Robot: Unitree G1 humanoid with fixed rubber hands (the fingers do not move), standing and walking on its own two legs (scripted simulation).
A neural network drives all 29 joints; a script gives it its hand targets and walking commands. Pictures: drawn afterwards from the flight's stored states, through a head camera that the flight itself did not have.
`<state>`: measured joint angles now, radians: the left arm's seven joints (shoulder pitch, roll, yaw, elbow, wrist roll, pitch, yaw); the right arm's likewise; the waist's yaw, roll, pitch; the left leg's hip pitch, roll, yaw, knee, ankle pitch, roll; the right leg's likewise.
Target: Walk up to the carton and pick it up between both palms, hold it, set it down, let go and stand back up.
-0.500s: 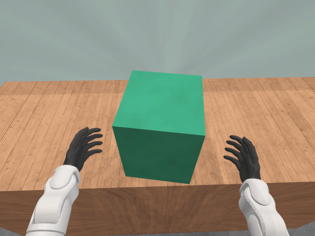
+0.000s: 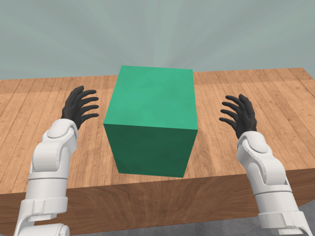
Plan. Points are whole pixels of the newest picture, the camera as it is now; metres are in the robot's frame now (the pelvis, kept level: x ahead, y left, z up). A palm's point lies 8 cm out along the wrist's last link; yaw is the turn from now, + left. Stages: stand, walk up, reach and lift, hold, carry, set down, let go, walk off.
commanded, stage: reach and lift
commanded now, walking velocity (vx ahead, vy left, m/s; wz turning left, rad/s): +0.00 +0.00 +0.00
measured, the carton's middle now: (153, 124) +0.41 +0.02 +0.03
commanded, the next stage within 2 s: none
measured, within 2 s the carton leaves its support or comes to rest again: neither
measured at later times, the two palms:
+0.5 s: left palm (75, 81) +0.42 +0.21 +0.18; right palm (244, 92) +0.40 -0.19 +0.17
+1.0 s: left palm (85, 72) +0.45 +0.19 +0.19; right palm (237, 83) +0.43 -0.18 +0.17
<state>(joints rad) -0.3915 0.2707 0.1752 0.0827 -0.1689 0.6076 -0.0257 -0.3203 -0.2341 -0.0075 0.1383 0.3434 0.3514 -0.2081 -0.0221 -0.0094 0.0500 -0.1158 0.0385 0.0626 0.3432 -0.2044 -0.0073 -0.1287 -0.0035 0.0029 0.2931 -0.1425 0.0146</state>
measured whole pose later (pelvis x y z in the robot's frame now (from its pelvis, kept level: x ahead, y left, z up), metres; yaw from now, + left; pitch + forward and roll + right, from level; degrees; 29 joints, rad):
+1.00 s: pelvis +0.00 +0.00 +0.00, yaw +2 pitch +3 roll -1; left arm -1.06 0.35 0.04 1.02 -0.17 0.34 0.00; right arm -1.01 -0.24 0.04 0.98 0.38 0.28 -0.19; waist -0.07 -0.01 -0.05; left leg -0.23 0.04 0.02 0.37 -0.20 -0.01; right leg -0.21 0.00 -0.02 0.28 -0.12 0.01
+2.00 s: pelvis -0.02 -0.01 -0.02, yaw +2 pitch +16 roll -1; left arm -1.04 0.20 0.03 1.45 -0.17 -0.24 0.06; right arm -0.96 -0.09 -0.07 1.25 0.20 -0.12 -0.17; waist -0.06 0.00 -0.21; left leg -0.59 0.03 0.00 0.54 -0.22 -0.02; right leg -0.58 0.00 -0.03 0.48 -0.17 0.00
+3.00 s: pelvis +0.01 +0.00 +0.00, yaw +3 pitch +2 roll -1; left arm -0.75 -0.05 0.46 0.87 0.37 -0.02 -0.04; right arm -0.67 0.12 -0.53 0.87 -0.35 -0.19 -0.09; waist -0.03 -0.03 0.03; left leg -0.17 0.02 0.03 0.32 -0.20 0.00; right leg -0.14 -0.02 -0.05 0.24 -0.14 0.02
